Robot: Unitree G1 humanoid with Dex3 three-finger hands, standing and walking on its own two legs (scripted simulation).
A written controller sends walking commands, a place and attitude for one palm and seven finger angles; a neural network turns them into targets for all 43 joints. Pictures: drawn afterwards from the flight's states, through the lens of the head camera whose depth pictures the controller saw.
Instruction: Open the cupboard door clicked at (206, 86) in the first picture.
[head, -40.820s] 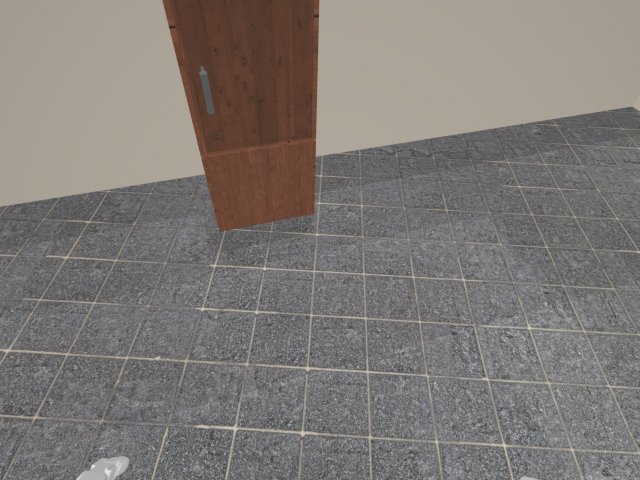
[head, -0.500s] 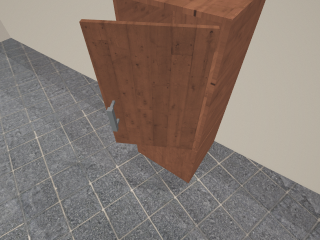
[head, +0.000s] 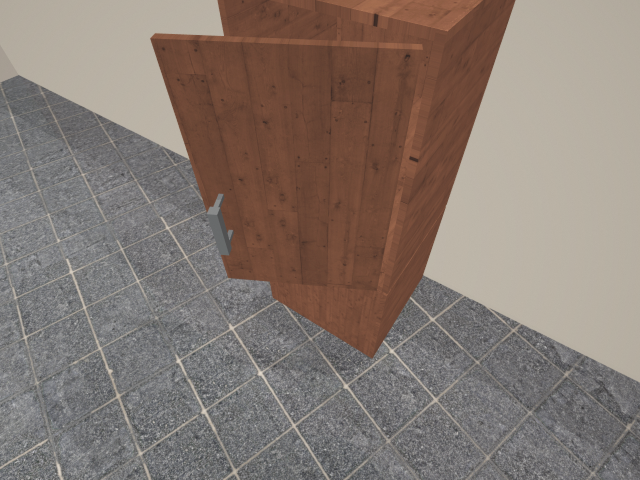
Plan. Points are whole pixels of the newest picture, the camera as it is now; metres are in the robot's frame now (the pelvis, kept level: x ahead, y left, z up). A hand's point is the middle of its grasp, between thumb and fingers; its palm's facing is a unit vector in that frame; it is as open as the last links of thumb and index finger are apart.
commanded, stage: shuffle to correct the standing spot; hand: left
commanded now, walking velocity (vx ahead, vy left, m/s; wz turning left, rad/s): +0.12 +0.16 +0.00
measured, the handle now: (222, 224) +0.59 +0.24 -0.11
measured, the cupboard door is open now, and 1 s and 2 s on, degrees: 28 28 28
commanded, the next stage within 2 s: come to a stop and stand still in 0.26 s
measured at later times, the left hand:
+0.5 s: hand out of the picture +0.07 +0.22 -0.19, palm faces +0.06 -0.97 -0.22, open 7.4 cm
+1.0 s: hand out of the picture +0.11 +0.21 -0.17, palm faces +0.00 -0.97 -0.24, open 7.3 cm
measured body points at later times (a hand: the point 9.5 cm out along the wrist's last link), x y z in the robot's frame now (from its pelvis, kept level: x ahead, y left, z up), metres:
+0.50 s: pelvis +0.06 +0.04 -0.01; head +0.09 +0.04 +0.44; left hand +0.07 +0.27 -0.17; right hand +0.06 -0.18 -0.17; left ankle +0.03 +0.14 -0.73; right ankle +0.02 -0.09 -0.74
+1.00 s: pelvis +0.06 +0.02 +0.00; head +0.07 +0.01 +0.45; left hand +0.11 +0.26 -0.15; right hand +0.09 -0.20 -0.16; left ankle +0.04 +0.15 -0.74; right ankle +0.06 -0.07 -0.74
